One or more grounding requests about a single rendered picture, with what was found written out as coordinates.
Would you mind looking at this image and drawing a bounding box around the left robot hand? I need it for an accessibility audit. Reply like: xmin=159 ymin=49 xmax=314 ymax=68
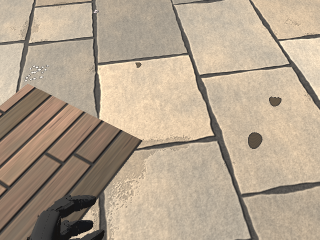
xmin=27 ymin=194 xmax=105 ymax=240

